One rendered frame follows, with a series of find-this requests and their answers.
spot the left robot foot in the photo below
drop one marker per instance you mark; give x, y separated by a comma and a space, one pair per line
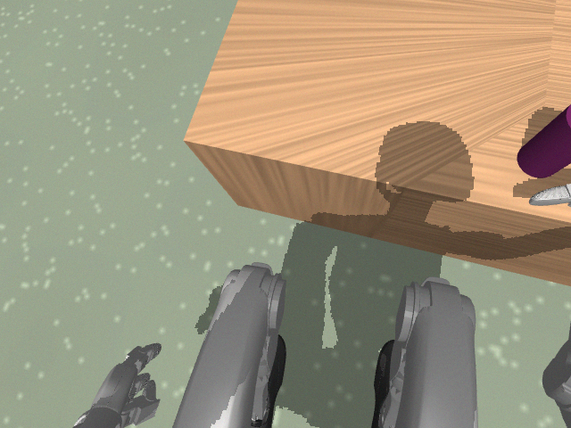
274, 384

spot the left robot arm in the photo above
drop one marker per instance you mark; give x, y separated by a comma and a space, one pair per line
99, 417

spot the right robot foot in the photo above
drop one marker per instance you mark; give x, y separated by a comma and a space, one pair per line
381, 383

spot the right robot hand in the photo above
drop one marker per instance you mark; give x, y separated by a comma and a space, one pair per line
552, 196

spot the right robot arm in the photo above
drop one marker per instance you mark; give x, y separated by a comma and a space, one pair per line
556, 380

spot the left robot hand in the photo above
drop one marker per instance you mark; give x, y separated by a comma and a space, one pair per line
122, 384

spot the can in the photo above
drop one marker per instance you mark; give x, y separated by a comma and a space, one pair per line
550, 150

